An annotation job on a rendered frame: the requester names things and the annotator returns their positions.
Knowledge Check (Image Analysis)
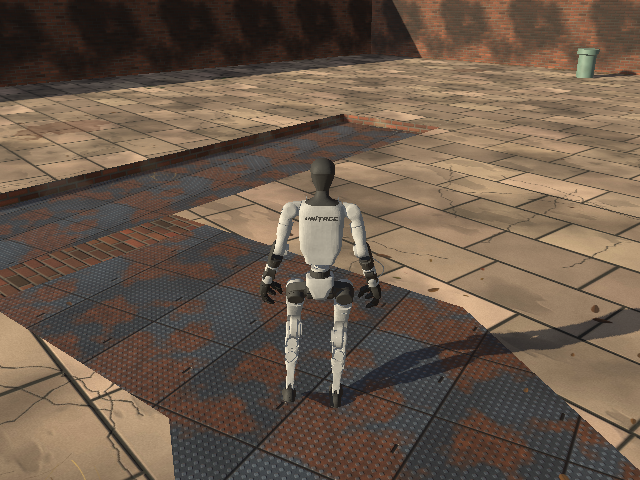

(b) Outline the left robot forearm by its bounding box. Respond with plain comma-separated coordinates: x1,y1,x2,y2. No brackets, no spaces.
262,240,283,284

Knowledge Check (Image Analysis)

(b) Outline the left robot upper arm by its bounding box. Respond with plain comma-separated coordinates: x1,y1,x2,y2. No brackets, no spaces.
273,201,301,256

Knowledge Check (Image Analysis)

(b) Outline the right robot shin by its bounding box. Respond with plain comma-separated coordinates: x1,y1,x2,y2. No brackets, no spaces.
331,331,347,394

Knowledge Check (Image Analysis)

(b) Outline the robot left hand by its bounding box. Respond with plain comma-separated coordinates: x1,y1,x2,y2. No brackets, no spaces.
259,281,283,304

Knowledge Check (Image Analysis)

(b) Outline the robot shin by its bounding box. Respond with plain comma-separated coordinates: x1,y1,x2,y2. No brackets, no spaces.
285,321,299,390
331,331,347,394

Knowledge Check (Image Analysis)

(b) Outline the right robot upper arm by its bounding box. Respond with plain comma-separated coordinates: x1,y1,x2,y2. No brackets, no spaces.
343,202,369,258

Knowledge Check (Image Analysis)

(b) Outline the robot right hand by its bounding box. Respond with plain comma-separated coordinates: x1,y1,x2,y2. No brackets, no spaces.
358,284,381,308

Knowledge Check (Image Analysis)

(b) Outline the right robot forearm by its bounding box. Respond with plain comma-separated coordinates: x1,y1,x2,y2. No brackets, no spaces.
359,242,379,287

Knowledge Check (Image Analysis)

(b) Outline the left robot shin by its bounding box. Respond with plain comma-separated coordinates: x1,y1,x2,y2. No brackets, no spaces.
285,321,299,390

